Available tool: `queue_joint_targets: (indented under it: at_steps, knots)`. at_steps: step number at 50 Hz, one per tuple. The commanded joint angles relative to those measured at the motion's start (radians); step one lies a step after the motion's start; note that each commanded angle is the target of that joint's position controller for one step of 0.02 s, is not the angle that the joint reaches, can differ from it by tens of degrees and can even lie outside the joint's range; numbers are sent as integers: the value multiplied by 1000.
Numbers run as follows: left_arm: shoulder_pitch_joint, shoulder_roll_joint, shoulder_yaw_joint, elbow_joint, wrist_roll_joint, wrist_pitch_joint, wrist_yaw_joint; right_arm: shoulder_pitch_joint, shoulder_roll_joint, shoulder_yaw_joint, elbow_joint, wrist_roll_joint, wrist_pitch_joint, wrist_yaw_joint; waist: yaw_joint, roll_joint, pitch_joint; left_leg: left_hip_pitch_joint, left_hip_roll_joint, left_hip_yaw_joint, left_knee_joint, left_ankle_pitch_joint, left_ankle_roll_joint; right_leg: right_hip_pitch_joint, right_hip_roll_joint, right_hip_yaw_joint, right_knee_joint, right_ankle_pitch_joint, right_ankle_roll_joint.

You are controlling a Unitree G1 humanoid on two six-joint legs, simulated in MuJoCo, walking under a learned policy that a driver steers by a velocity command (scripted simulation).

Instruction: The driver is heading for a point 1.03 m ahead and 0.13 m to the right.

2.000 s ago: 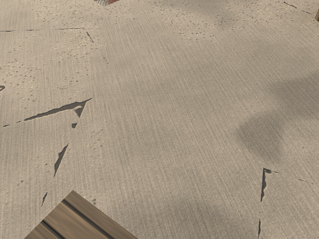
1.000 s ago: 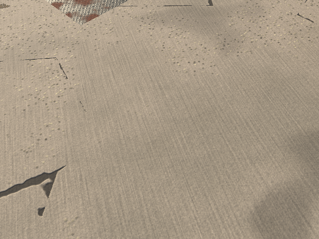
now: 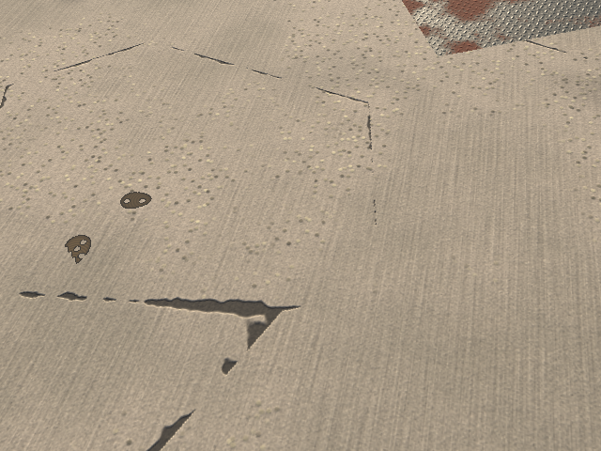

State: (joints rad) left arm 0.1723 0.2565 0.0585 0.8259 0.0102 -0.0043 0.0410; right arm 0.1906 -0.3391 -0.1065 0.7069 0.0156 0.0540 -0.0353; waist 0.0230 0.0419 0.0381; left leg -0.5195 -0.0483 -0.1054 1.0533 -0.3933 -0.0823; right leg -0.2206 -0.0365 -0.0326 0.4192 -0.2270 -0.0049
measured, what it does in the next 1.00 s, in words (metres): walks ahead: left foot, then right foot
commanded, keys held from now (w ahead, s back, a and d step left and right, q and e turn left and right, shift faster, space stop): no key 0.06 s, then w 0.94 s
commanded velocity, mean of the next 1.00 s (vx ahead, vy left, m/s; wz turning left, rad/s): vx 0.35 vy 0.00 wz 0.08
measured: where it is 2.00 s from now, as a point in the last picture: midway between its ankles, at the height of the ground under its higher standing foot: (339, 252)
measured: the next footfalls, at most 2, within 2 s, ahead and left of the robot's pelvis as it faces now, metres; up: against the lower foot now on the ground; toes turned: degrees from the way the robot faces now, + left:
left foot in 0.18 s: +0.03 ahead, +0.14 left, +0.00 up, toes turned +1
right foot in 0.62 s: +0.31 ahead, -0.11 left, +0.00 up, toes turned +0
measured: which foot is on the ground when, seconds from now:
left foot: up 0.00-0.16, down 0.18-0.64, up 0.66-1.00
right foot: down 0.00-0.18, up 0.20-0.60, down 0.62-1.00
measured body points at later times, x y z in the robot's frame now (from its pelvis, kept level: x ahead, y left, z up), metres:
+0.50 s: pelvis +0.10 +0.03 +0.00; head +0.12 +0.03 +0.45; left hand +0.26 +0.30 -0.11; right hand +0.13 -0.26 -0.12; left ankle -0.01 +0.14 -0.75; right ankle +0.24 -0.12 -0.71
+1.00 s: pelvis +0.35 -0.02 +0.00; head +0.38 -0.02 +0.45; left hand +0.36 +0.26 -0.12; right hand +0.55 -0.26 -0.10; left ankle +0.54 +0.16 -0.69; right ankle +0.27 -0.11 -0.75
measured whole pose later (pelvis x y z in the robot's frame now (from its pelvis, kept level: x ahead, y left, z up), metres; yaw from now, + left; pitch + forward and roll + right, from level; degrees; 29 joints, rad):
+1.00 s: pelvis +0.35 -0.02 +0.00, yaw +2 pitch +2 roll -1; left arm 0.36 0.27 0.04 0.87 -0.01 -0.08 -0.01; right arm 0.13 -0.28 -0.05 0.72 0.01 -0.08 0.01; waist 0.07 0.04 0.02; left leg -0.68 0.12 -0.03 0.66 0.08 -0.01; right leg 0.00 0.07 -0.05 0.20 -0.23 -0.05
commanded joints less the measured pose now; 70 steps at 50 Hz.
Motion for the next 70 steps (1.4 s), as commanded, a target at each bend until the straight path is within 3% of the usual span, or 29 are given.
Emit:
queue_joint_targets:
  at_steps: [1,6,8,9,10,11,13,16,21,25,28,30,31,32,33,34,36,41,47,53,56,58,59,60,61,63,66,67,70]
  knots:
    - [-9,191,41,-50,-7,-3,2,-66,-13,15,-103,-7,-19,6,20,-217,-89,-1,41,51,-183,-16,-11,163,-216,158,-94,372,-212]
    - [12,214,43,-26,-37,-4,-28,-13,-18,21,-71,1,-21,23,5,-212,-80,291,22,158,-558,109,50,33,-211,164,-107,34,-192]
    - [24,161,21,-12,-31,-15,-42,61,-37,13,-39,4,-27,22,-37,-170,-76,506,32,125,-672,138,108,-106,-169,145,-59,-148,-124]
    - [-3,88,-2,-27,-6,-28,-54,146,-79,4,-24,3,-31,14,-64,-39,-117,645,181,-66,-695,145,156,-231,-98,60,134,-226,-56]
    - [-46,62,-9,-79,-4,-47,-53,203,-200,-25,-13,-8,-36,18,-79,214,-100,651,374,-367,-789,-44,302,-454,34,-74,349,-346,7]
    - [-137,156,17,-105,-29,-59,-46,229,-180,-22,-8,-20,-63,27,-139,167,-18,567,428,-508,-879,-174,400,-540,0,25,540,-404,11]
    - [-75,185,37,-74,-51,-67,-52,142,-94,5,-14,-15,-103,26,-72,153,61,529,351,-376,-907,-241,337,-595,-60,68,624,-251,-22]
    - [-74,149,35,-60,-27,-84,-63,112,-60,18,-18,-13,-120,21,-53,89,56,518,291,-226,-940,26,291,-576,-79,59,564,-33,-16]
    - [-149,87,6,-85,-23,-87,-78,149,-94,4,2,-6,-129,24,-79,68,34,445,245,-57,-942,216,281,-421,-42,19,279,157,26]
    - [-202,106,0,-121,-32,-87,-90,195,-118,-4,34,7,-129,28,-91,69,65,438,289,-51,-929,217,279,-363,-25,21,170,173,5]
    - [-163,141,7,-126,-34,-93,-95,189,-131,-9,47,11,-121,27,-52,74,53,487,320,-55,-877,307,254,-291,-11,14,125,127,-38]
    - [16,189,37,-77,-31,-93,-84,179,-116,0,49,4,-111,24,44,56,-60,462,253,18,-640,615,210,-29,45,-32,90,109,-81]
    - [182,240,57,-42,-28,-93,-74,190,-74,19,39,-8,-109,21,112,2,-190,335,197,72,-381,576,170,226,-37,56,108,90,-126]
    - [293,353,82,-23,-6,-86,-71,287,22,47,2,-5,-125,22,86,-288,-335,-33,33,124,41,189,85,551,-300,546,-4,-184,-283]
    - [290,273,56,-25,-18,-92,-78,249,-21,41,10,4,-147,21,101,-303,-353,-155,4,-28,189,-168,91,546,-339,799,-172,-340,-298]
    - [208,225,38,-34,-20,-93,-77,180,-88,21,-5,33,-156,30,79,-239,-206,-253,69,-26,256,-113,112,442,-330,670,-179,-372,-254]
    - [92,170,21,-60,-10,-88,-76,95,-79,24,-14,13,-159,29,31,-103,-68,-217,156,23,165,45,131,208,-248,449,-200,-184,-210]
    - [54,155,17,-53,-7,-112,-71,116,-29,25,1,-6,-118,26,-37,-111,-19,-138,203,35,26,221,95,37,-180,243,-309,56,-230]
    - [144,182,22,-17,-20,-98,-49,-94,15,45,-54,-8,-143,41,32,-86,29,-154,170,89,-357,499,69,93,-138,100,-320,226,-195]
    - [239,200,29,30,-32,-64,-41,-236,9,51,-112,4,-159,81,64,-91,61,-168,125,98,-531,451,109,275,-212,109,-247,294,-185]
    - [215,227,39,29,-32,-49,-34,-146,-41,32,-98,0,-159,85,-8,-131,-16,-13,69,134,-554,327,156,344,-219,98,-104,627,-155]
    - [194,193,21,11,-18,-41,-29,154,-126,-9,-21,-7,-154,66,-157,-103,-233,463,99,106,-536,367,228,173,-136,33,288,673,-100]
    - [318,79,-15,-19,-13,-60,-37,263,-233,-33,-4,-30,-150,60,-122,111,-405,900,375,-348,-539,215,389,-254,14,-1,703,259,-28]
    - [302,87,-18,0,-20,-84,-44,291,-165,-15,8,-14,-148,62,-138,198,-483,966,450,-648,-707,108,429,-422,97,136,866,-335,-21]
    - [205,180,7,-32,-51,-100,-52,227,-111,6,4,-7,-147,61,-141,132,-322,859,415,-519,-735,51,371,-524,31,166,933,-307,-36]
    - [89,170,7,-65,-40,-107,-50,94,-64,24,-7,-13,-144,61,-83,-5,-113,553,338,-281,-795,204,327,-505,-60,104,828,-148,-40]
    - [149,128,10,-35,-25,-70,-45,31,-21,32,-2,-19,-162,70,-9,23,-76,368,252,-131,-878,354,310,-359,-109,103,734,-46,-25]
    - [171,109,6,-36,-31,-59,-44,26,-56,25,8,-21,-169,67,13,61,-74,337,280,-100,-900,382,332,-359,-110,101,713,-27,-8]
    - [76,105,4,-61,-27,-49,-42,51,-68,17,41,-28,-175,53,-12,11,-12,337,269,2,-945,400,325,-442,-122,114,575,102,24]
